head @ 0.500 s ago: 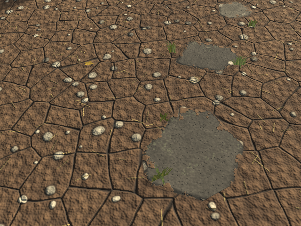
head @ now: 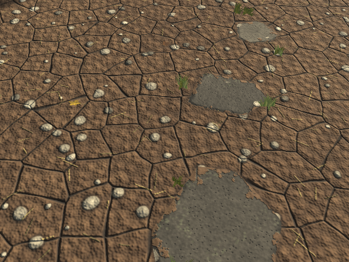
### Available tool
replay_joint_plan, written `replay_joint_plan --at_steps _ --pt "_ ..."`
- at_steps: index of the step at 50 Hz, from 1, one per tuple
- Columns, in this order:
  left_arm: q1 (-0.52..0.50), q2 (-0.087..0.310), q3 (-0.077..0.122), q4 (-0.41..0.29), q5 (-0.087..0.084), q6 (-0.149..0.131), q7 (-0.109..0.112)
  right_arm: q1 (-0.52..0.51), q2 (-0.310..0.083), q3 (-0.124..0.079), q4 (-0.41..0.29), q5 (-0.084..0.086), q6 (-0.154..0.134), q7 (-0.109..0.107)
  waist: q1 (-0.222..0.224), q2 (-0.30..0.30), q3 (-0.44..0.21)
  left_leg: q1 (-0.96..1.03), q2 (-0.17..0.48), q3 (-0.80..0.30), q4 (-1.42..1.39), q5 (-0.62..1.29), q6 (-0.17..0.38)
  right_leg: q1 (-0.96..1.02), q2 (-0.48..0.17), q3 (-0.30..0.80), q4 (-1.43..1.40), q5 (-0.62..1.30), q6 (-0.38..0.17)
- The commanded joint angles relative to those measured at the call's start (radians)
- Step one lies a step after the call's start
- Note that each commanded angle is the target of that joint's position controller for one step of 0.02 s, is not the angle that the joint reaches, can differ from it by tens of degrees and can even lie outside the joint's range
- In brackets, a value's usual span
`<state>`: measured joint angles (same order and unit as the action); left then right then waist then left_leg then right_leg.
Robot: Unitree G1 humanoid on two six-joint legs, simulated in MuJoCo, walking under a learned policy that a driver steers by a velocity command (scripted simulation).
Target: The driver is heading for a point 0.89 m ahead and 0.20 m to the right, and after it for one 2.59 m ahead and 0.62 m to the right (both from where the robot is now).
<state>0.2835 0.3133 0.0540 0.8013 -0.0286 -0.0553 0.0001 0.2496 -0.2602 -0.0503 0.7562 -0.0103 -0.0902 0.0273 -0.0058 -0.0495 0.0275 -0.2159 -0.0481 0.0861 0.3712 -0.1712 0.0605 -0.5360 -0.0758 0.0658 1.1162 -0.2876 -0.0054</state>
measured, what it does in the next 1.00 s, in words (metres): walks ahead, turning right: right foot, then left foot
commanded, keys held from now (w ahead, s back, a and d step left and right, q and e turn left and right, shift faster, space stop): w+e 0.58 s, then w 0.42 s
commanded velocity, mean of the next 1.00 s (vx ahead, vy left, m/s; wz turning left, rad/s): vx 0.50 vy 0.00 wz -0.39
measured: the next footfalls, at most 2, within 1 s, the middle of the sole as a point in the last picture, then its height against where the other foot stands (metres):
right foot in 0.36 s outside the picture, level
left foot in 0.84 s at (188, 215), level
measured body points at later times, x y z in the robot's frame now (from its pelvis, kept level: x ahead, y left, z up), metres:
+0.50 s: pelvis +0.27 -0.07 -0.01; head +0.31 -0.09 +0.44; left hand +0.47 +0.16 -0.11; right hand +0.31 -0.37 -0.12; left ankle +0.23 +0.09 -0.65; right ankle +0.31 -0.15 -0.74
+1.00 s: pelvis +0.57 -0.10 +0.00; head +0.59 -0.10 +0.44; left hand +0.76 +0.11 -0.12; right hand +0.56 -0.40 -0.11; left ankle +0.64 -0.04 -0.74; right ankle +0.45 -0.20 -0.66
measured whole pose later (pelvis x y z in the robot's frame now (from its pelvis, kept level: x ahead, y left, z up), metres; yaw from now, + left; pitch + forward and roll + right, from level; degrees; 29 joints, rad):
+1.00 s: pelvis +0.57 -0.10 +0.00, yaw -25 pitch +1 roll +1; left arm 0.31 0.29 0.05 0.74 -0.01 -0.05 0.00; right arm 0.24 -0.27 -0.05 0.77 -0.01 -0.10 0.03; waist 0.00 -0.04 0.02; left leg -0.29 -0.05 0.02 0.44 -0.17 0.05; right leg -0.44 -0.01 0.06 1.14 -0.36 -0.03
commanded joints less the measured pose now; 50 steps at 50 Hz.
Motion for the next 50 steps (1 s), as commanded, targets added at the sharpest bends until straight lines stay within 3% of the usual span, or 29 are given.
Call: replay_joint_plan --at_steps 1,7,12,15,16,17,18,19,20,21,22,23,24,27,29,33,35,38,40,41,42,43,44,45,46,47,48,49,50 --pt "0.031 0.048 0.018 -0.052 0.002 0.012 0.005 -0.03 -0.114 -0.033 -0.035 -0.005 -0.033 -0.007 0.019 0.11 -0.009 0.069 0.29 -0.19 -0.236 0.216 0.152 -0.129 -0.053 0.065 -0.025 0.105 0.019" --pt "-0.135 0.013 0.005 -0.108 0.009 0.0 -0.023 0.004 -0.153 -0.04 0.011 0.0 -0.024 -0.028 -0.036 0.084 0.037 0.112 0.256 -0.001 -0.264 0.288 0.107 -0.12 -0.027 -0.01 -0.356 0.39 0.009" --pt "-0.272 0.005 -0.002 -0.194 0.007 0.001 -0.056 0.089 -0.185 -0.05 0.061 0.019 0.015 -0.036 -0.079 0.074 0.074 0.309 0.318 0.049 -0.193 0.404 0.091 -0.195 -0.008 -0.072 -0.486 0.307 -0.035" --pt "-0.231 0.042 0.017 -0.219 0.008 0.007 -0.069 0.069 -0.222 -0.061 0.055 0.025 0.041 -0.049 -0.024 0.126 0.007 0.365 0.324 0.092 -0.025 0.828 0.059 -0.065 0.069 -0.155 -0.495 0.154 -0.087" --pt "-0.154 0.07 0.034 -0.207 0.008 0.011 -0.068 0.06 -0.234 -0.064 0.05 0.025 0.05 -0.056 0.023 0.143 -0.045 0.358 0.318 0.104 0.1 0.958 0.048 0.041 0.108 -0.178 -0.491 0.109 -0.111" --pt "-0.011 0.116 0.061 -0.176 0.006 0.013 -0.059 0.04 -0.237 -0.063 0.043 0.028 0.056 -0.062 0.106 0.13 -0.119 0.284 0.289 0.125 0.293 0.955 0.022 0.247 0.145 -0.177 -0.55 0.146 -0.146" --pt "0.152 0.19 0.094 -0.141 0.006 0.023 -0.038 0.044 -0.214 -0.051 0.026 0.018 0.048 -0.066 0.18 0.048 -0.211 0.055 0.247 0.123 0.579 0.685 -0.017 0.557 0.066 -0.015 -0.592 0.168 -0.201" --pt "0.131 0.291 0.108 -0.145 -0.003 0.019 -0.03 0.155 -0.056 0.0 -0.023 -0.016 0.019 -0.041 0.054 -0.213 -0.294 -0.425 0.031 0.052 0.939 -0.326 -0.083 0.916 -0.2 0.546 -0.65 0.034 -0.393" --pt "0.164 0.206 0.084 -0.17 0.005 0.007 -0.029 0.059 -0.13 -0.009 -0.03 0.014 -0.024 -0.024 0.126 -0.095 -0.408 -0.541 0.01 -0.177 1.049 -0.417 -0.068 0.973 -0.258 0.765 -0.786 -0.062 -0.426" --pt "0.127 0.159 0.069 -0.165 0.015 -0.003 -0.03 -0.047 -0.177 -0.023 -0.068 0.052 -0.046 -0.013 0.138 -0.049 -0.263 -0.61 0.064 -0.194 1.022 -0.319 -0.043 0.875 -0.226 0.611 -0.813 0.006 -0.366" --pt "0.065 0.14 0.063 -0.17 0.013 -0.008 -0.029 -0.068 -0.163 -0.017 -0.077 0.045 -0.057 -0.016 0.091 0.034 -0.17 -0.58 0.106 -0.187 0.928 -0.234 -0.033 0.724 -0.183 0.492 -0.818 0.102 -0.331" --pt "0.0 0.104 0.051 -0.181 0.013 -0.008 -0.03 -0.085 -0.159 -0.021 -0.064 0.016 -0.055 -0.025 0.053 0.09 -0.095 -0.521 0.135 -0.172 0.837 -0.188 -0.036 0.588 -0.133 0.387 -0.839 0.214 -0.292" --pt "-0.035 0.099 0.047 -0.199 0.029 -0.01 -0.024 -0.047 -0.166 -0.028 -0.066 0.008 -0.046 -0.025 0.01 0.023 -0.092 -0.45 0.151 -0.185 0.807 -0.159 -0.05 0.499 -0.126 0.359 -0.855 0.313 -0.308" --pt "-0.052 0.106 0.049 -0.2 0.021 -0.014 -0.013 -0.025 -0.142 -0.026 -0.061 -0.005 -0.014 -0.026 -0.02 0.031 -0.062 -0.386 0.155 -0.157 0.682 -0.12 -0.105 0.354 -0.08 0.268 -0.892 0.408 -0.307" --pt "-0.021 0.135 0.057 -0.186 0.017 -0.013 0.001 -0.102 -0.116 -0.016 -0.087 -0.009 -0.006 -0.03 0.002 0.025 -0.031 -0.396 0.138 -0.139 0.541 -0.011 -0.134 0.302 -0.049 0.217 -0.898 0.428 -0.288" --pt "0.043 0.127 0.051 -0.147 0.014 -0.006 0.011 -0.231 -0.079 0.004 -0.105 0.002 -0.015 -0.014 0.073 -0.02 -0.031 -0.28 0.09 -0.115 0.253 0.29 -0.134 0.269 -0.004 0.148 -0.889 0.289 -0.218" --pt "0.079 0.129 0.05 -0.122 0.01 -0.006 0.009 -0.272 -0.095 0.0 -0.118 0.013 -0.022 -0.006 0.092 -0.03 -0.017 -0.277 0.086 -0.128 0.199 0.315 -0.118 0.314 -0.035 0.182 -0.873 0.236 -0.213" --pt "0.105 0.128 0.05 -0.098 0.01 -0.001 0.01 -0.292 -0.129 -0.012 -0.134 0.013 -0.033 0.004 0.089 -0.041 -0.003 -0.309 0.084 -0.144 0.135 0.22 -0.073 0.437 -0.094 0.249 -0.806 0.248 -0.2" --pt "0.093 0.134 0.053 -0.09 0.014 0.006 0.011 -0.245 -0.146 -0.021 -0.127 0.014 -0.039 0.004 0.056 -0.067 -0.004 -0.261 0.074 -0.126 0.113 0.13 -0.038 0.482 -0.114 0.271 -0.755 0.351 -0.184" --pt "0.077 0.124 0.049 -0.093 0.014 0.009 0.01 -0.164 -0.163 -0.033 -0.104 0.01 -0.041 0.0 0.009 -0.064 -0.04 -0.151 0.052 -0.099 0.075 0.125 -0.011 0.485 -0.08 0.249 -0.674 0.486 -0.164" --pt "0.07 0.092 0.035 -0.102 0.021 0.01 0.009 -0.036 -0.199 -0.049 -0.079 0.0 -0.045 -0.005 -0.051 -0.036 -0.149 0.057 0.108 -0.144 0.101 0.16 0.036 0.432 -0.026 0.202 -0.497 0.525 -0.134" --pt "0.143 0.039 0.014 -0.116 0.037 0.004 0.01 0.112 -0.273 -0.067 -0.064 -0.009 -0.044 -0.008 -0.071 0.128 -0.315 0.389 0.297 -0.392 0.138 0.162 0.14 0.209 0.077 0.129 -0.185 0.253 -0.082" --pt "0.239 0.003 0.002 -0.111 0.007 -0.009 0.008 0.189 -0.286 -0.076 -0.014 0.006 -0.029 0.005 -0.049 0.389 -0.378 0.583 0.438 -0.813 -0.024 -0.142 0.26 -0.101 0.186 0.076 0.081 -0.285 -0.024" --pt "0.153 0.103 0.02 -0.107 -0.007 -0.013 0.008 0.167 -0.197 -0.053 -0.022 0.031 -0.026 0.006 -0.082 0.24 -0.259 0.514 0.421 -0.826 -0.083 -0.372 0.219 -0.217 0.123 0.131 0.169 -0.264 -0.029" --pt "0.038 0.13 0.028 -0.134 -0.006 -0.014 0.008 0.095 -0.16 -0.039 -0.033 0.027 -0.02 0.001 -0.084 0.156 -0.131 0.383 0.387 -0.684 -0.1 -0.341 0.177 -0.248 0.078 0.09 0.164 -0.171 -0.032" --pt "-0.017 0.117 0.025 -0.148 0.008 -0.016 0.007 0.042 -0.147 -0.03 -0.042 0.014 -0.014 0.0 -0.063 0.102 -0.061 0.26 0.346 -0.581 -0.121 -0.223 0.166 -0.224 0.039 0.054 0.122 -0.1 -0.029" --pt "-0.034 0.1 0.027 -0.153 0.021 -0.019 0.005 0.013 -0.128 -0.023 -0.042 0.005 -0.012 -0.001 -0.039 0.092 -0.022 0.177 0.308 -0.512 -0.147 -0.137 0.161 -0.194 0.007 0.044 0.061 -0.049 -0.025" --pt "-0.014 0.082 0.025 -0.15 0.02 -0.018 0.002 0.0 -0.121 -0.018 -0.041 -0.003 -0.014 -0.003 -0.014 0.131 -0.025 0.128 0.285 -0.464 -0.166 -0.066 0.158 -0.141 -0.014 0.04 0.024 -0.016 -0.021" --pt "0.004 0.065 0.023 -0.142 0.018 -0.016 0.001 0.0 -0.114 -0.017 -0.037 0.001 -0.016 -0.003 -0.006 0.147 -0.031 0.107 0.266 -0.421 -0.183 -0.009 0.161 -0.114 -0.022 0.029 -0.008 -0.006 -0.014"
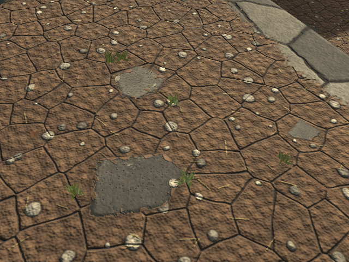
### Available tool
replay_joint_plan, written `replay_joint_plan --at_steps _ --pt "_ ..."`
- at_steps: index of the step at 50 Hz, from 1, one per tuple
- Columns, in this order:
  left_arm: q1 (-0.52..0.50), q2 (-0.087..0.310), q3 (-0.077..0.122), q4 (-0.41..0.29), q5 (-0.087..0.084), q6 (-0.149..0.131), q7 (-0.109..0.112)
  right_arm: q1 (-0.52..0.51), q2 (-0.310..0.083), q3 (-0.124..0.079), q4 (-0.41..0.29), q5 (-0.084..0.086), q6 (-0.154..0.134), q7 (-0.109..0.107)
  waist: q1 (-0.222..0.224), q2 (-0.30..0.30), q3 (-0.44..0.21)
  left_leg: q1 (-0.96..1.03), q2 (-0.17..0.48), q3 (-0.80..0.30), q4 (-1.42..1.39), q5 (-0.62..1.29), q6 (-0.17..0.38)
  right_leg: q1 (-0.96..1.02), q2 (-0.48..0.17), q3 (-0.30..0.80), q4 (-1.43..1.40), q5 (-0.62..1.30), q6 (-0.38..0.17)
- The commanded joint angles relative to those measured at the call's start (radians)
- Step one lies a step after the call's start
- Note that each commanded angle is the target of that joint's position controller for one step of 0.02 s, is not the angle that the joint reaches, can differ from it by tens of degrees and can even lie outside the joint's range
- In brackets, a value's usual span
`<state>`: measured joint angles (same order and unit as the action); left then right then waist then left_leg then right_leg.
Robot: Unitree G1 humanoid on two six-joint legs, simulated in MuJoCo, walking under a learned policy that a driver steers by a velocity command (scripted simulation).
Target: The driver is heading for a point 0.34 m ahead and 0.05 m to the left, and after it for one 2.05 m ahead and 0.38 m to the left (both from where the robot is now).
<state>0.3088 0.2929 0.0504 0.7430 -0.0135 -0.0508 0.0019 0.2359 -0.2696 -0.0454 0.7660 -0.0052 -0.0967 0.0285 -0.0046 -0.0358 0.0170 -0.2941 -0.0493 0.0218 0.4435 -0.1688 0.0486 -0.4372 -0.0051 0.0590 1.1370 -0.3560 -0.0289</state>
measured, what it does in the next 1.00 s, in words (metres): walks ahead, turning left: right foot, then left foot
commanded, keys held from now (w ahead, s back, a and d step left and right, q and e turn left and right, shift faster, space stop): w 0.30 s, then w+q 0.70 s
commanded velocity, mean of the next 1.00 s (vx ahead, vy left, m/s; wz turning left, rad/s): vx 0.50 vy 0.00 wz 0.26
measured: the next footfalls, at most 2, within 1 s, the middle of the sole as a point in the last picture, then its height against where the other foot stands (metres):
right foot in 0.36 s outside the picture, level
left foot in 0.90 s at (143, 228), level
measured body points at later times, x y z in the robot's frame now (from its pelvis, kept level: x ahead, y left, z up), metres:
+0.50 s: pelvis +0.27 -0.06 +0.00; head +0.30 -0.07 +0.45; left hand +0.43 +0.21 -0.09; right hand +0.32 -0.34 -0.14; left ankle +0.17 +0.09 -0.65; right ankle +0.33 -0.15 -0.74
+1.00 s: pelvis +0.53 +0.03 -0.02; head +0.57 +0.05 +0.43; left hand +0.52 +0.33 -0.14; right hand +0.78 -0.17 -0.11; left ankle +0.58 +0.12 -0.74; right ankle +0.42 -0.15 -0.64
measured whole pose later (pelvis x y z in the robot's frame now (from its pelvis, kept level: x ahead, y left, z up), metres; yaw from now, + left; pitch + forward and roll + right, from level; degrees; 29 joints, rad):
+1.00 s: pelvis +0.53 +0.03 -0.02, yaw +20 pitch +1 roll -1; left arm 0.24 0.30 0.06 0.83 -0.03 -0.09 0.00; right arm 0.15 -0.30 -0.07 0.69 0.02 -0.04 0.04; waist 0.01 0.00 0.08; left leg -0.44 -0.06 0.03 0.61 -0.18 0.10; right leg -0.26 -0.04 -0.02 1.18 -0.46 0.01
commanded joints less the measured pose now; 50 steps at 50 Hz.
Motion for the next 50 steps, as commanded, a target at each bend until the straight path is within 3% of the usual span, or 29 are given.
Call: replay_joint_plan --at_steps 1,5,8,12,15,16,17,18,19,20,21,22,23,24,25,27,29,33,37,41,43,44,45,46,47,48,49,50 --pt "-0.016 0.07 0.023 -0.081 0.004 -0.017 -0.001 0.02 -0.109 -0.022 -0.038 0.002 -0.013 -0.005 -0.002 0.138 -0.023 0.173 0.261 -0.319 -0.266 0.045 0.179 -0.207 -0.096 0.023 -0.06 0.069 0.016" --pt "-0.126 0.039 0.009 -0.113 0.013 -0.019 -0.001 0.054 -0.157 -0.034 -0.009 0.012 -0.008 -0.015 -0.024 0.102 0.0 0.171 0.249 -0.21 -0.305 0.196 0.182 -0.239 -0.108 -0.005 -0.28 0.233 0.045" --pt "-0.22 0.021 0.001 -0.131 0.008 -0.029 -0.011 0.094 -0.169 -0.035 0.016 0.021 0.001 -0.02 -0.059 0.102 0.015 0.17 0.22 -0.137 -0.305 0.221 0.154 -0.186 -0.084 -0.03 -0.459 0.386 0.047" --pt "-0.33 0.026 0.0 -0.165 -0.004 -0.039 -0.031 0.168 -0.178 -0.035 0.058 0.027 0.018 -0.022 -0.092 0.101 0.044 0.244 0.257 -0.139 -0.277 0.22 0.145 -0.17 -0.056 -0.041 -0.574 0.424 0.032" --pt "-0.346 0.048 0.007 -0.181 -0.004 -0.045 -0.045 0.177 -0.195 -0.042 0.078 0.03 0.036 -0.029 -0.069 0.113 0.044 0.335 0.299 -0.153 -0.216 0.309 0.123 -0.152 -0.042 -0.04 -0.629 0.327 -0.006" --pt "-0.315 0.064 0.014 -0.175 -0.001 -0.047 -0.045 0.173 -0.202 -0.045 0.08 0.03 0.041 -0.032 -0.045 0.119 0.025 0.34 0.297 -0.159 -0.167 0.409 0.113 -0.082 -0.025 -0.049 -0.646 0.293 -0.02" --pt "-0.225 0.089 0.03 -0.153 0.003 -0.05 -0.041 0.154 -0.207 -0.045 0.079 0.032 0.045 -0.034 0.015 0.118 -0.028 0.322 0.271 -0.14 -0.065 0.553 0.096 0.06 0.001 -0.071 -0.681 0.294 -0.042" --pt "-0.072 0.139 0.054 -0.111 0.01 -0.05 -0.031 0.145 -0.188 -0.035 0.07 0.027 0.046 -0.034 0.088 0.101 -0.134 0.234 0.219 -0.109 0.114 0.568 0.067 0.304 -0.019 -0.058 -0.675 0.326 -0.075" --pt "0.119 0.221 0.074 -0.083 0.025 -0.045 -0.016 0.141 -0.124 -0.01 0.035 -0.004 0.041 -0.035 0.152 -0.031 -0.307 0.012 0.142 -0.068 0.44 0.241 0.028 0.626 -0.234 0.168 -0.628 0.367 -0.14" --pt "0.131 0.252 0.078 -0.067 0.024 -0.038 -0.023 0.28 -0.027 0.017 0.033 0.016 0.023 -0.029 0.079 -0.286 -0.426 -0.328 0.002 -0.087 0.725 -0.409 -0.016 0.87 -0.424 0.586 -0.741 0.143 -0.272" --pt "0.115 0.148 0.054 -0.075 0.015 -0.035 -0.021 0.207 -0.149 -0.012 0.048 0.04 0.014 -0.027 0.121 -0.15 -0.333 -0.423 0.053 -0.172 0.822 -0.401 -0.013 0.789 -0.391 0.577 -0.799 0.01 -0.233" --pt "0.053 0.117 0.041 -0.073 0.011 -0.037 -0.017 0.119 -0.182 -0.027 0.02 0.054 0.01 -0.025 0.111 -0.106 -0.189 -0.462 0.092 -0.152 0.822 -0.304 -0.01 0.658 -0.359 0.423 -0.827 0.043 -0.194" --pt "-0.01 0.099 0.034 -0.073 0.015 -0.039 -0.018 0.079 -0.165 -0.027 0.015 0.047 0.011 -0.029 0.079 -0.042 -0.12 -0.427 0.131 -0.133 0.787 -0.221 -0.019 0.531 -0.318 0.323 -0.861 0.128 -0.175" --pt "-0.057 0.063 0.025 -0.069 0.019 -0.045 -0.023 0.058 -0.152 -0.032 0.017 0.033 0.021 -0.033 0.054 -0.021 -0.054 -0.397 0.152 -0.133 0.74 -0.165 -0.021 0.434 -0.268 0.229 -0.901 0.196 -0.151" --pt "-0.083 0.069 0.027 -0.062 0.027 -0.053 -0.022 0.1 -0.129 -0.032 0.02 0.036 0.033 -0.031 0.015 -0.081 -0.054 -0.336 0.175 -0.138 0.728 -0.121 -0.032 0.37 -0.268 0.177 -0.935 0.237 -0.158" --pt "-0.104 0.056 0.03 -0.043 0.024 -0.069 -0.023 0.117 -0.094 -0.03 0.027 0.038 0.055 -0.031 -0.006 -0.065 -0.027 -0.306 0.185 -0.133 0.708 -0.093 -0.048 0.303 -0.255 0.09 -0.983 0.314 -0.169" --pt "-0.11 0.071 0.038 -0.022 0.028 -0.076 -0.018 0.076 -0.085 -0.032 0.01 0.035 0.069 -0.034 -0.012 -0.032 0.005 -0.357 0.188 -0.142 0.664 -0.033 -0.058 0.29 -0.254 0.018 -1.006 0.38 -0.17" --pt "-0.09 0.103 0.047 0.011 0.03 -0.068 -0.002 -0.016 -0.066 -0.027 -0.023 0.028 0.062 -0.017 0.011 -0.013 0.03 -0.382 0.18 -0.119 0.446 0.166 -0.06 0.325 -0.228 -0.119 -1.021 0.437 -0.149" --pt "-0.033 0.137 0.057 0.047 0.017 -0.05 0.009 -0.159 -0.046 -0.014 -0.08 0.025 0.057 0.009 0.068 0.012 0.073 -0.383 0.165 -0.044 0.27 0.232 -0.037 0.401 -0.249 -0.194 -1.018 0.457 -0.136" --pt "-0.002 0.165 0.068 0.076 -0.003 -0.019 0.012 -0.221 -0.062 -0.019 -0.138 0.027 0.059 0.03 0.067 -0.005 0.078 -0.391 0.131 0.013 0.193 0.108 0.011 0.541 -0.287 -0.237 -0.924 0.643 -0.11" --pt "-0.022 0.195 0.076 0.071 -0.011 -0.004 0.018 -0.166 -0.096 -0.037 -0.144 0.026 0.066 0.033 0.018 -0.044 0.015 -0.268 0.065 0.074 0.197 0.003 0.05 0.569 -0.284 -0.265 -0.783 0.973 -0.086" --pt "-0.035 0.205 0.079 0.068 -0.013 0.005 0.022 -0.072 -0.127 -0.057 -0.126 0.028 0.07 0.03 -0.04 -0.051 -0.041 -0.144 0.023 0.098 0.189 -0.03 0.076 0.552 -0.271 -0.279 -0.64 1.084 -0.072" --pt "-0.053 0.198 0.073 0.062 -0.017 0.009 0.025 0.089 -0.179 -0.088 -0.086 0.03 0.073 0.019 -0.129 -0.029 -0.122 0.094 -0.017 0.092 0.119 0.028 0.115 0.456 -0.232 -0.302 -0.427 1.04 -0.038" --pt "-0.028 0.145 0.052 0.043 0.012 -0.001 0.026 0.226 -0.274 -0.121 -0.057 0.033 0.085 -0.005 -0.168 0.115 -0.211 0.394 0.126 -0.154 0.093 0.049 0.179 0.192 -0.177 -0.304 -0.107 0.633 0.011" --pt "0.028 0.027 0.014 -0.015 0.027 -0.032 0.014 0.149 -0.345 -0.124 -0.09 0.037 0.074 -0.006 -0.045 0.325 -0.304 0.664 0.359 -0.762 -0.067 -0.141 0.386 -0.23 0.063 -0.163 0.242 -0.209 0.071" --pt "-0.062 0.117 0.028 -0.022 -0.006 -0.073 -0.005 0.168 -0.258 -0.097 -0.107 0.028 0.059 0.002 -0.119 0.182 -0.363 0.681 0.384 -0.835 -0.162 -0.208 0.371 -0.33 0.022 0.048 0.297 -0.211 0.045" --pt "-0.135 0.136 0.032 -0.049 -0.037 -0.091 -0.013 0.144 -0.205 -0.082 -0.101 0.021 0.046 0.003 -0.116 0.14 -0.231 0.584 0.353 -0.682 -0.162 -0.162 0.324 -0.38 -0.022 0.039 0.256 -0.133 0.019" --pt "-0.142 0.121 0.028 -0.046 -0.023 -0.098 -0.007 0.086 -0.179 -0.074 -0.103 0.023 0.037 0.005 -0.063 0.044 -0.129 0.425 0.303 -0.557 -0.161 -0.047 0.283 -0.343 -0.069 0.034 0.147 -0.055 0.011"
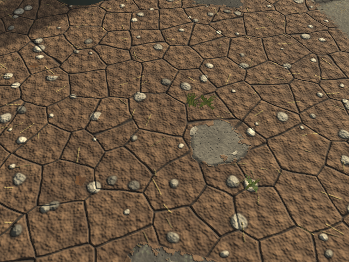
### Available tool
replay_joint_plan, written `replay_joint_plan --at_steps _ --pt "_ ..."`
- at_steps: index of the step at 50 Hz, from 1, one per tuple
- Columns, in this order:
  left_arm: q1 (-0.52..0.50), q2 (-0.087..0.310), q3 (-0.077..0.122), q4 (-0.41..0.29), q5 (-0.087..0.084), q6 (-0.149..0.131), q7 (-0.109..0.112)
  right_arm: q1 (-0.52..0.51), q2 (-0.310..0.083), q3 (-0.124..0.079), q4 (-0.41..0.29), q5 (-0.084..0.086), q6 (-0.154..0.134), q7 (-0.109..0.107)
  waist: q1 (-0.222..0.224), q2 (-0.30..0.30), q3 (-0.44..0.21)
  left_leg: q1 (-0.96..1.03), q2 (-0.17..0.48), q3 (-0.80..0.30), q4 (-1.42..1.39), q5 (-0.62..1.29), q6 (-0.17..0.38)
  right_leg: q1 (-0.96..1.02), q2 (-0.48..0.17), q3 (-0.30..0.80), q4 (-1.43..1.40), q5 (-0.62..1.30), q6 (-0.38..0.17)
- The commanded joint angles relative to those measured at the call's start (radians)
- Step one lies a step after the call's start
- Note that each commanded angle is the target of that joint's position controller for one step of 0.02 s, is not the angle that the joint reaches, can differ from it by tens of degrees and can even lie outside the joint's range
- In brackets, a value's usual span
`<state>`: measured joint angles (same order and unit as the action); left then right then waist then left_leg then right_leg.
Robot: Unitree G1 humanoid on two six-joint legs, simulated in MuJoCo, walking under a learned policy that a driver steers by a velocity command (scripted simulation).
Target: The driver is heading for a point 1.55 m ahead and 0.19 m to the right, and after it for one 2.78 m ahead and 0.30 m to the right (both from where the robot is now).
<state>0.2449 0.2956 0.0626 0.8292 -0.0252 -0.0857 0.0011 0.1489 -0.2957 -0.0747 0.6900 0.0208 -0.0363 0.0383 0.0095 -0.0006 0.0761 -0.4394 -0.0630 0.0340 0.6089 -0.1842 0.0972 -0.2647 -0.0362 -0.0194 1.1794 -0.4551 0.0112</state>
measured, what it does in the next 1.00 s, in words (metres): walks ahead: right foot, then left foot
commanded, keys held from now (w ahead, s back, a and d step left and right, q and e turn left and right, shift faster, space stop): w+q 0.02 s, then w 0.24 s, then w+e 0.68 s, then w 0.06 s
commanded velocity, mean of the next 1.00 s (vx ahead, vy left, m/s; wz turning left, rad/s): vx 0.50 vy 0.00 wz -0.16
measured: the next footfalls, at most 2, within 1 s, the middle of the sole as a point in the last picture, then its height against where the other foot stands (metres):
right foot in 0.44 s outside the picture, level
left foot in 0.92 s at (167, 189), level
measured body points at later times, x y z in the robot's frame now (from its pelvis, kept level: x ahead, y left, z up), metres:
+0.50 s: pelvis +0.30 -0.05 +0.00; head +0.33 -0.05 +0.45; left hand +0.47 +0.22 -0.09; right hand +0.35 -0.33 -0.12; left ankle +0.11 +0.07 -0.66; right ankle +0.39 -0.13 -0.72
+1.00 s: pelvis +0.58 -0.03 +0.01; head +0.61 -0.03 +0.46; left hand +0.68 +0.25 -0.12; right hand +0.73 -0.32 -0.06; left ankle +0.68 +0.07 -0.72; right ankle +0.42 -0.12 -0.66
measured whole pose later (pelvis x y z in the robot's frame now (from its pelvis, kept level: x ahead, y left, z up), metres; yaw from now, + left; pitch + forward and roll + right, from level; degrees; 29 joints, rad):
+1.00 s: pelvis +0.58 -0.03 +0.01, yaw -14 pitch +2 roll +1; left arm 0.38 0.30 0.06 0.78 -0.03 -0.03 0.01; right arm 0.09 -0.27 -0.05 0.66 0.00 -0.12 0.01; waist 0.05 -0.03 0.00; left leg -0.40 -0.04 -0.02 0.52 -0.15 0.01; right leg -0.28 0.08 0.16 1.01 -0.48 -0.03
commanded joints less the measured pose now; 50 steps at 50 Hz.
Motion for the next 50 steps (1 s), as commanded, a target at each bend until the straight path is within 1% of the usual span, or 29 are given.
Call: replay_joint_plan --at_steps 1,2,5,10,13,17,19,20,21,22,23,24,25,26,27,28,30,32,34,37,40,42,44,45,46,47,48,49,50 --pt "-0.092 0.124 0.023 -0.118 0.023 -0.057 0.003 0.113 -0.108 -0.031 -0.035 -0.005 -0.026 -0.008 -0.046 -0.019 -0.143 0.459 0.269 -0.469 -0.341 0.07 0.193 -0.447 -0.07 0.106 0.008 0.096 -0.03" --pt "-0.052 0.127 0.027 -0.112 0.026 -0.045 0.0 0.08 -0.104 -0.026 -0.053 -0.02 -0.028 -0.014 -0.008 0.041 -0.136 0.38 0.267 -0.439 -0.356 0.171 0.205 -0.384 -0.086 0.11 -0.017 0.129 -0.019" --pt "-0.029 0.095 0.022 -0.098 0.035 -0.014 -0.001 0.086 -0.111 -0.025 -0.044 -0.017 -0.037 -0.026 0.007 0.025 -0.118 0.271 0.235 -0.327 -0.396 0.324 0.203 -0.328 -0.091 0.076 -0.134 0.197 0.026" --pt "-0.195 0.049 -0.001 -0.139 0.031 -0.012 -0.009 0.155 -0.133 -0.025 0.0 -0.011 -0.036 -0.045 -0.06 0.056 -0.07 0.243 0.168 -0.2 -0.417 0.275 0.131 -0.308 -0.056 0.048 -0.483 0.528 0.047" --pt "-0.278 0.051 -0.004 -0.16 0.018 -0.02 -0.021 0.205 -0.142 -0.025 0.032 -0.007 -0.036 -0.043 -0.098 0.069 -0.036 0.275 0.199 -0.225 -0.423 0.164 0.122 -0.292 -0.032 0.045 -0.596 0.611 0.033" --pt "-0.317 0.07 -0.005 -0.18 0.012 -0.029 -0.043 0.242 -0.148 -0.028 0.072 -0.011 -0.026 -0.046 -0.107 0.076 -0.013 0.473 0.282 -0.235 -0.364 0.256 0.108 -0.394 -0.027 0.043 -0.661 0.5 -0.028" --pt "-0.277 0.082 -0.001 -0.177 0.009 -0.029 -0.053 0.233 -0.157 -0.032 0.082 -0.012 -0.019 -0.052 -0.077 0.088 -0.032 0.53 0.296 -0.21 -0.308 0.419 0.084 -0.352 -0.007 0.028 -0.674 0.409 -0.066" --pt "-0.221 0.1 0.008 -0.163 0.009 -0.028 -0.053 0.216 -0.166 -0.034 0.079 -0.014 -0.016 -0.054 -0.044 0.1 -0.074 0.539 0.284 -0.184 -0.242 0.6 0.069 -0.263 0.025 0.002 -0.675 0.373 -0.088" --pt "-0.104 0.128 0.026 -0.129 0.012 -0.026 -0.05 0.195 -0.164 -0.032 0.075 -0.017 -0.009 -0.057 0.022 0.087 -0.152 0.523 0.246 -0.136 -0.1 0.767 0.047 -0.098 0.066 -0.031 -0.697 0.394 -0.118" --pt "0.044 0.172 0.043 -0.095 0.017 -0.023 -0.045 0.188 -0.144 -0.02 0.059 -0.026 -0.007 -0.063 0.087 0.048 -0.264 0.399 0.207 -0.093 0.114 0.707 0.013 0.155 0.007 0.056 -0.673 0.447 -0.166" --pt "0.15 0.268 0.067 -0.089 0.026 -0.019 -0.042 0.286 -0.074 0.003 0.026 -0.035 -0.024 -0.057 0.062 -0.161 -0.399 0.014 0.062 -0.031 0.495 0.295 -0.072 0.534 -0.22 0.493 -0.696 0.354 -0.329" --pt "0.179 0.212 0.055 -0.069 0.0 -0.014 -0.047 0.279 -0.064 0.014 0.032 -0.035 -0.047 -0.049 0.074 -0.254 -0.433 -0.213 -0.025 -0.115 0.665 -0.35 -0.096 0.652 -0.301 0.804 -0.853 0.189 -0.395" --pt "0.13 0.161 0.037 -0.082 -0.005 -0.009 -0.043 0.196 -0.129 0.002 0.008 -0.005 -0.068 -0.035 0.088 -0.17 -0.305 -0.322 0.041 -0.174 0.728 -0.316 -0.081 0.577 -0.281 0.727 -0.881 0.07 -0.344" --pt "0.074 0.142 0.033 -0.101 0.008 -0.003 -0.037 0.114 -0.133 0.004 -0.012 0.007 -0.083 -0.03 0.081 -0.082 -0.201 -0.332 0.083 -0.155 0.69 -0.239 -0.07 0.44 -0.242 0.609 -0.899 0.102 -0.311" --pt "0.03 0.128 0.027 -0.11 0.016 0.001 -0.035 0.073 -0.127 0.002 -0.023 -0.009 -0.091 -0.031 0.052 -0.017 -0.12 -0.312 0.114 -0.138 0.601 -0.185 -0.072 0.304 -0.205 0.524 -0.921 0.193 -0.294" --pt "0.006 0.107 0.017 -0.12 0.024 0.001 -0.032 0.071 -0.129 -0.005 -0.024 -0.03 -0.089 -0.035 0.023 -0.005 -0.095 -0.256 0.141 -0.137 0.528 -0.141 -0.078 0.219 -0.172 0.469 -0.944 0.285 -0.281" --pt "-0.012 0.114 0.019 -0.132 0.023 0.004 -0.025 0.104 -0.109 -0.004 -0.028 -0.038 -0.077 -0.038 -0.014 -0.061 -0.097 -0.189 0.15 -0.127 0.444 -0.128 -0.107 0.136 -0.144 0.423 -0.969 0.412 -0.297" --pt "0.002 0.133 0.026 -0.13 0.016 0.003 -0.015 0.083 -0.088 0.001 -0.037 -0.038 -0.064 -0.044 -0.016 -0.063 -0.09 -0.178 0.143 -0.103 0.347 -0.083 -0.137 0.077 -0.119 0.36 -0.983 0.476 -0.297" --pt "0.027 0.158 0.035 -0.121 0.009 0.006 -0.003 0.005 -0.069 0.009 -0.06 -0.039 -0.061 -0.048 0.006 -0.056 -0.072 -0.165 0.128 -0.097 0.203 0.052 -0.157 0.038 -0.09 0.314 -0.986 0.496 -0.274" --pt "0.076 0.161 0.039 -0.104 0.0 0.019 0.009 -0.101 -0.044 0.019 -0.084 -0.032 -0.069 -0.041 0.048 -0.072 -0.069 -0.075 0.083 -0.091 0.007 0.237 -0.168 -0.003 -0.047 0.282 -0.966 0.45 -0.23" --pt "0.131 0.156 0.04 -0.086 -0.007 0.033 0.015 -0.175 -0.058 0.014 -0.106 -0.017 -0.08 -0.03 0.071 -0.078 -0.068 -0.04 0.056 -0.108 -0.083 0.264 -0.162 0.046 -0.066 0.343 -0.916 0.401 -0.216" --pt "0.142 0.152 0.041 -0.085 -0.006 0.042 0.02 -0.182 -0.081 0.005 -0.11 -0.013 -0.088 -0.023 0.06 -0.089 -0.072 -0.024 0.052 -0.13 -0.133 0.209 -0.146 0.113 -0.088 0.406 -0.86 0.381 -0.203" --pt "0.123 0.155 0.045 -0.092 -0.001 0.048 0.022 -0.13 -0.104 -0.006 -0.099 -0.01 -0.097 -0.022 0.022 -0.117 -0.082 0.052 0.054 -0.125 -0.164 0.135 -0.114 0.139 -0.099 0.449 -0.794 0.417 -0.185" --pt "0.108 0.136 0.039 -0.1 0.001 0.049 0.02 -0.048 -0.125 -0.019 -0.078 -0.014 -0.101 -0.028 -0.024 -0.114 -0.121 0.179 0.061 -0.111 -0.206 0.141 -0.084 0.12 -0.065 0.434 -0.72 0.461 -0.161" --pt "0.095 0.089 0.022 -0.117 0.011 0.045 0.014 0.08 -0.164 -0.033 -0.063 -0.031 -0.105 -0.036 -0.088 -0.072 -0.237 0.409 0.167 -0.192 -0.174 0.123 -0.026 0.037 -0.015 0.379 -0.521 0.433 -0.13" --pt "0.192 0.02 0.001 -0.137 0.008 0.036 0.014 0.208 -0.247 -0.054 -0.048 -0.047 -0.096 -0.044 -0.087 0.136 -0.395 0.773 0.39 -0.51 -0.175 0.04 0.1 -0.243 0.121 0.236 -0.195 0.141 -0.061" --pt "0.249 0.046 -0.006 -0.149 -0.008 0.028 0.013 0.257 -0.231 -0.055 -0.01 -0.024 -0.082 -0.033 -0.069 0.339 -0.428 0.836 0.507 -0.834 -0.263 -0.187 0.186 -0.459 0.106 0.189 0.008 -0.154 -0.04" --pt "0.192 0.131 0.015 -0.129 -0.014 0.029 0.014 0.209 -0.141 -0.033 -0.022 -0.016 -0.079 -0.032 -0.087 0.189 -0.284 0.715 0.457 -0.75 -0.3 -0.306 0.15 -0.518 0.048 0.213 0.085 -0.077 -0.033" --pt "0.106 0.143 0.019 -0.139 -0.005 0.033 0.013 0.166 -0.104 -0.02 -0.022 -0.02 -0.073 -0.032 -0.09 0.103 -0.177 0.587 0.405 -0.596 -0.314 -0.246 0.112 -0.513 0.019 0.177 0.086 0.007 -0.028"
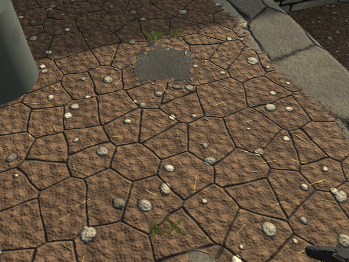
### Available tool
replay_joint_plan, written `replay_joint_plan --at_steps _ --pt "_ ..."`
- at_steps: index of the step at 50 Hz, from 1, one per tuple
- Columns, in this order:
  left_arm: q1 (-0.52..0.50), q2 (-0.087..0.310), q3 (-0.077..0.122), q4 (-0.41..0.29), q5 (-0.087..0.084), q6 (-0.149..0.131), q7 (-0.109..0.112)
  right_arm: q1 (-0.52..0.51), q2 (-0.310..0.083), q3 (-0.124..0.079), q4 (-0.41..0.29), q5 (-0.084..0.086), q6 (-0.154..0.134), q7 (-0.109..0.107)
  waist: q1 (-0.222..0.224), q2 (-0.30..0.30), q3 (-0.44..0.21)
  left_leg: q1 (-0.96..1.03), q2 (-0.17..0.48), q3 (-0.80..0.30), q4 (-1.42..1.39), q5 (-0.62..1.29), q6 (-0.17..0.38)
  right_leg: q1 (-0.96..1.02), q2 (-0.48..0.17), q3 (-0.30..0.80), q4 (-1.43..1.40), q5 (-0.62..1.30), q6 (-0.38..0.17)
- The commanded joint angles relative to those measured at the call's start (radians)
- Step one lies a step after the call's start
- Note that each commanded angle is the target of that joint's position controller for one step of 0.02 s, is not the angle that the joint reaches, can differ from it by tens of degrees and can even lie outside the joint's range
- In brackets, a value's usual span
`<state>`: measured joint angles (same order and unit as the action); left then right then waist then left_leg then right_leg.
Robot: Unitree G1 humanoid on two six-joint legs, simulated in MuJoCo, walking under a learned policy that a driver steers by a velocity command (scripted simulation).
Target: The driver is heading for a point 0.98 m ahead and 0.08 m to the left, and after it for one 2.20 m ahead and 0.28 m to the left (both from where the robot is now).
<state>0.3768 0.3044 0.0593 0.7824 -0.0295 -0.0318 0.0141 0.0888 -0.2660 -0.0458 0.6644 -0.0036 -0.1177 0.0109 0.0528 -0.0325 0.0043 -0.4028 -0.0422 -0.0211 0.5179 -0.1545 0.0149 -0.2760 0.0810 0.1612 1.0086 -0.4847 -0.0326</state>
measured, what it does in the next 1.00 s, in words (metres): walks ahead: right foot, then left foot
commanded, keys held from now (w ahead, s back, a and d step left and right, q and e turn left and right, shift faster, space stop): w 0.38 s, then w+q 0.62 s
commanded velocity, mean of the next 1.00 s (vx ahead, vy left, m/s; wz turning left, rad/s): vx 0.50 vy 0.00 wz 0.14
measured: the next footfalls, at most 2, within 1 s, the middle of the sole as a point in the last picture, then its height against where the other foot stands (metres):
right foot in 0.40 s outside the picture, level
left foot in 0.94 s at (167, 221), level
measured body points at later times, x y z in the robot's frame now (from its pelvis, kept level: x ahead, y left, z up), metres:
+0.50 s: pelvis +0.26 -0.06 +0.00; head +0.29 -0.08 +0.45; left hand +0.46 +0.18 -0.07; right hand +0.26 -0.34 -0.13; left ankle +0.15 +0.10 -0.65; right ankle +0.31 -0.16 -0.73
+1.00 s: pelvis +0.53 -0.01 -0.01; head +0.57 +0.00 +0.44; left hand +0.52 +0.28 -0.14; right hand +0.76 -0.23 -0.10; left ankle +0.60 +0.08 -0.73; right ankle +0.36 -0.17 -0.65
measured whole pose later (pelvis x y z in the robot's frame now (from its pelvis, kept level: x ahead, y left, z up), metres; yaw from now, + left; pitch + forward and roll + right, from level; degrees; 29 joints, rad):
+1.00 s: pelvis +0.53 -0.01 -0.01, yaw +13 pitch +1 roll -1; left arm 0.29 0.29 0.06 0.85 -0.01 -0.06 0.01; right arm 0.12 -0.29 -0.07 0.69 0.02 -0.04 0.04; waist 0.02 0.00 0.06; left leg -0.48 -0.05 0.04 0.64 -0.19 0.10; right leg -0.17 -0.04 -0.07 1.05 -0.51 0.02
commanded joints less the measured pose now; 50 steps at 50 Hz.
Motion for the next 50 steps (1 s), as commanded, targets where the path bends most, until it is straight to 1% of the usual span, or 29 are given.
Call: replay_joint_plan --at_steps 1,3,4,7,10,13,16,17,18,19,20,21,22,23,24,25,26,28,29,32,36,41,44,45,46,47,48,49,50 --pt "-0.075 0.119 0.022 -0.106 0.01 -0.022 -0.002 0.187 -0.117 -0.041 0.01 -0.003 0.012 -0.001 -0.116 0.099 -0.034 0.437 0.339 -0.443 -0.253 -0.168 0.186 -0.481 -0.119 -0.021 0.217 0.088 0.019" --pt "-0.089 0.085 0.02 -0.114 0.011 -0.02 -0.011 0.153 -0.095 -0.031 0.025 -0.011 0.01 0.002 -0.075 0.131 0.015 0.308 0.282 -0.318 -0.304 -0.033 0.179 -0.412 -0.155 -0.032 0.129 0.14 0.019" --pt "-0.083 0.064 0.015 -0.113 0.009 -0.019 -0.015 0.151 -0.096 -0.032 0.034 -0.006 0.007 0.004 -0.065 0.143 0.012 0.283 0.272 -0.281 -0.323 0.012 0.186 -0.389 -0.159 -0.047 0.091 0.148 0.021" --pt "-0.145 0.03 -0.001 -0.136 0.024 -0.022 -0.022 0.16 -0.143 -0.045 0.06 0.009 0.002 0.004 -0.063 0.123 0.017 0.263 0.273 -0.196 -0.365 0.13 0.213 -0.386 -0.179 -0.084 -0.073 0.238 0.035" --pt "-0.237 0.015 -0.016 -0.154 0.024 -0.035 -0.035 0.176 -0.174 -0.051 0.081 0.017 0.011 0.001 -0.091 0.104 0.022 0.244 0.245 -0.104 -0.376 0.182 0.195 -0.319 -0.173 -0.12 -0.272 0.403 0.035" --pt "-0.327 0.028 -0.016 -0.178 0.015 -0.041 -0.043 0.239 -0.195 -0.054 0.117 0.028 0.022 0.001 -0.123 0.107 0.03 0.271 0.253 -0.078 -0.364 0.175 0.176 -0.267 -0.147 -0.143 -0.387 0.483 0.032" --pt "-0.375 0.05 -0.01 -0.203 0.012 -0.044 -0.051 0.274 -0.211 -0.056 0.148 0.036 0.037 -0.001 -0.118 0.116 0.044 0.348 0.294 -0.089 -0.326 0.199 0.154 -0.253 -0.134 -0.145 -0.454 0.428 0.001" --pt "-0.362 0.06 -0.005 -0.202 0.013 -0.045 -0.052 0.275 -0.217 -0.057 0.156 0.036 0.043 -0.003 -0.101 0.119 0.036 0.368 0.301 -0.086 -0.297 0.244 0.143 -0.217 -0.124 -0.154 -0.476 0.404 -0.013" --pt "-0.307 0.076 0.005 -0.188 0.017 -0.046 -0.051 0.262 -0.223 -0.057 0.159 0.038 0.049 -0.006 -0.059 0.118 0.007 0.369 0.287 -0.062 -0.227 0.36 0.124 -0.123 -0.103 -0.176 -0.513 0.402 -0.031" --pt "-0.193 0.112 0.027 -0.151 0.022 -0.044 -0.045 0.267 -0.206 -0.05 0.162 0.036 0.052 -0.009 -0.004 0.1 -0.066 0.342 0.244 -0.019 -0.084 0.486 0.1 0.052 -0.077 -0.198 -0.535 0.402 -0.056" --pt "-0.033 0.169 0.05 -0.119 0.03 -0.042 -0.033 0.27 -0.164 -0.029 0.148 0.022 0.05 -0.01 0.067 0.053 -0.181 0.193 0.195 0.014 0.153 0.378 0.062 0.319 -0.179 -0.092 -0.512 0.413 -0.104" --pt "0.065 0.281 0.074 -0.108 0.043 -0.032 -0.024 0.36 -0.056 0.009 0.116 0.007 0.033 -0.005 0.056 -0.193 -0.325 -0.197 0.043 0.069 0.554 -0.093 -0.014 0.673 -0.454 0.339 -0.564 0.29 -0.254" --pt "0.094 0.205 0.056 -0.101 0.033 -0.029 -0.025 0.344 -0.108 -0.003 0.136 0.023 0.017 -0.003 0.081 -0.187 -0.37 -0.31 0.027 -0.078 0.708 -0.425 -0.01 0.656 -0.494 0.536 -0.679 0.165 -0.282" --pt "0.03 0.161 0.037 -0.1 0.029 -0.033 -0.027 0.269 -0.18 -0.027 0.115 0.05 0.012 0.0 0.069 -0.121 -0.208 -0.387 0.078 -0.096 0.758 -0.366 0.004 0.531 -0.462 0.391 -0.698 0.133 -0.233" --pt "-0.037 0.126 0.026 -0.105 0.029 -0.037 -0.029 0.22 -0.174 -0.027 0.105 0.05 0.015 -0.001 0.038 -0.087 -0.127 -0.373 0.123 -0.072 0.722 -0.278 0.008 0.405 -0.416 0.262 -0.723 0.166 -0.199" --pt "-0.097 0.09 0.016 -0.103 0.031 -0.042 -0.033 0.199 -0.16 -0.029 0.105 0.037 0.023 -0.005 0.009 -0.068 -0.059 -0.346 0.149 -0.063 0.669 -0.212 0.002 0.295 -0.375 0.172 -0.764 0.219 -0.181" --pt "-0.136 0.069 0.011 -0.102 0.038 -0.052 -0.035 0.217 -0.148 -0.033 0.113 0.031 0.038 -0.008 -0.026 -0.093 -0.028 -0.284 0.173 -0.073 0.632 -0.158 -0.003 0.208 -0.346 0.097 -0.801 0.279 -0.164" --pt "-0.16 0.054 0.014 -0.088 0.043 -0.073 -0.039 0.249 -0.104 -0.028 0.132 0.031 0.064 -0.009 -0.055 -0.075 -0.012 -0.219 0.175 -0.076 0.618 -0.095 -0.013 0.132 -0.324 -0.008 -0.845 0.419 -0.16" --pt "-0.166 0.073 0.021 -0.075 0.047 -0.079 -0.037 0.245 -0.089 -0.027 0.124 0.032 0.072 -0.011 -0.069 -0.073 -0.007 -0.234 0.174 -0.081 0.604 -0.057 -0.022 0.119 -0.334 -0.04 -0.867 0.445 -0.17" --pt "-0.147 0.081 0.027 -0.042 0.052 -0.086 -0.025 0.179 -0.084 -0.029 0.102 0.028 0.078 -0.011 -0.059 -0.033 0.025 -0.294 0.168 -0.109 0.484 0.074 -0.034 0.143 -0.33 -0.139 -0.889 0.53 -0.166" --pt "-0.124 0.11 0.035 -0.013 0.042 -0.078 -0.01 0.055 -0.057 -0.016 0.063 0.021 0.069 0.014 -0.017 -0.01 0.063 -0.259 0.151 -0.034 0.25 0.244 -0.018 0.171 -0.315 -0.259 -0.909 0.552 -0.134" --pt "-0.047 0.143 0.049 0.038 0.02 -0.044 -0.002 -0.077 -0.054 -0.009 -0.017 0.023 0.07 0.045 0.024 0.003 0.104 -0.315 0.134 0.027 0.117 0.162 0.029 0.353 -0.369 -0.313 -0.846 0.651 -0.116" --pt "-0.065 0.18 0.06 0.037 0.013 -0.019 0.008 -0.038 -0.091 -0.029 -0.041 0.023 0.076 0.057 -0.027 -0.042 0.038 -0.187 0.056 0.112 0.108 0.01 0.081 0.414 -0.372 -0.355 -0.674 1.087 -0.084" --pt "-0.074 0.19 0.062 0.033 0.012 -0.01 0.014 0.044 -0.12 -0.046 -0.028 0.025 0.079 0.055 -0.077 -0.056 -0.016 -0.075 0.015 0.138 0.109 -0.032 0.105 0.406 -0.361 -0.369 -0.543 1.224 -0.07" --pt "-0.091 0.19 0.06 0.027 0.009 -0.004 0.019 0.193 -0.167 -0.075 0.007 0.027 0.08 0.046 -0.162 -0.04 -0.094 0.143 -0.026 0.139 0.048 0.012 0.141 0.328 -0.327 -0.392 -0.342 1.219 -0.041" --pt "-0.077 0.161 0.046 0.01 0.025 -0.011 0.022 0.351 -0.251 -0.11 0.041 0.029 0.091 0.024 -0.226 0.06 -0.189 0.453 0.07 -0.05 0.014 0.022 0.198 0.088 -0.283 -0.391 -0.044 0.923 0.004" --pt "0.027 0.005 -0.004 -0.04 0.056 -0.042 0.0 0.317 -0.345 -0.12 0.034 0.038 0.085 0.017 -0.095 0.305 -0.271 0.783 0.324 -0.619 -0.07 -0.135 0.393 -0.375 -0.064 -0.295 0.301 -0.055 0.068" --pt "-0.083 0.084 0.007 -0.048 0.018 -0.084 -0.016 0.348 -0.261 -0.095 0.009 0.029 0.073 0.019 -0.173 0.178 -0.368 0.827 0.373 -0.8 -0.205 -0.236 0.41 -0.487 -0.056 -0.075 0.396 -0.107 0.05" --pt "-0.185 0.129 0.019 -0.083 -0.018 -0.106 -0.024 0.313 -0.213 -0.081 0.014 0.02 0.061 0.019 -0.184 0.135 -0.223 0.729 0.344 -0.65 -0.228 -0.161 0.354 -0.556 -0.105 -0.066 0.368 -0.011 0.023"
Keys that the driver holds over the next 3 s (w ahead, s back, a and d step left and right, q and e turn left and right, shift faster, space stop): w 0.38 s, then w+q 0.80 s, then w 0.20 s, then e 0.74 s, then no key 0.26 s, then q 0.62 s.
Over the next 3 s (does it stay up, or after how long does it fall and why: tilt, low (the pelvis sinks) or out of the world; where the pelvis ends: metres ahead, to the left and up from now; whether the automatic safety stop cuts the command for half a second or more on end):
stays up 0.91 0.07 0.02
